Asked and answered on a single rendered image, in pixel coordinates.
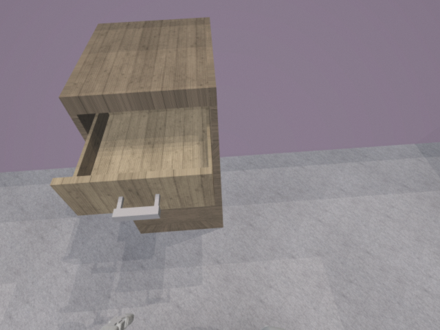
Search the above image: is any handle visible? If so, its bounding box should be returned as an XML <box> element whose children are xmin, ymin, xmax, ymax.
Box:
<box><xmin>112</xmin><ymin>194</ymin><xmax>161</xmax><ymax>222</ymax></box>

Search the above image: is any left robot hand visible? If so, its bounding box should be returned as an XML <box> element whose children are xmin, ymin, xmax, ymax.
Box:
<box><xmin>100</xmin><ymin>313</ymin><xmax>134</xmax><ymax>330</ymax></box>

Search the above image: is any drawer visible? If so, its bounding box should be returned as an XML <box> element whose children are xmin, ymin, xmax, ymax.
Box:
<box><xmin>50</xmin><ymin>106</ymin><xmax>215</xmax><ymax>216</ymax></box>

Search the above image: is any cabinet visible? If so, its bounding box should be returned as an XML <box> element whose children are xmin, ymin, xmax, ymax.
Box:
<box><xmin>59</xmin><ymin>17</ymin><xmax>223</xmax><ymax>234</ymax></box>

